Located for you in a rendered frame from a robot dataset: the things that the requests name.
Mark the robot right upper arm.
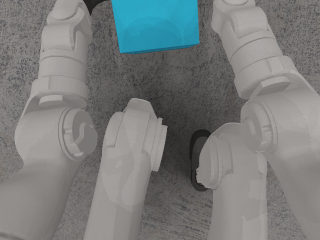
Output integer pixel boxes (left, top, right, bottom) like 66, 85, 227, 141
239, 87, 320, 240

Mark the right robot thigh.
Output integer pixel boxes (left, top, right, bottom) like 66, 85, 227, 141
202, 132, 268, 240

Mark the robot left hand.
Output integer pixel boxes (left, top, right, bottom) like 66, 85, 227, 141
83, 0, 109, 16

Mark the robot right forearm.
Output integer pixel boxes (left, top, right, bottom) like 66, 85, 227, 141
211, 0, 320, 100

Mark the left robot shin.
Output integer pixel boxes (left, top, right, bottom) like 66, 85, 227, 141
102, 98, 157, 155

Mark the carton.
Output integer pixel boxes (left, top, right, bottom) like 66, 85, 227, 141
111, 0, 200, 54

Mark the robot left upper arm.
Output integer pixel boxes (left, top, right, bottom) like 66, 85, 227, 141
0, 106, 98, 240

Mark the robot left forearm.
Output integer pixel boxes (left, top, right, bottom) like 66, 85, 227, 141
14, 0, 93, 144

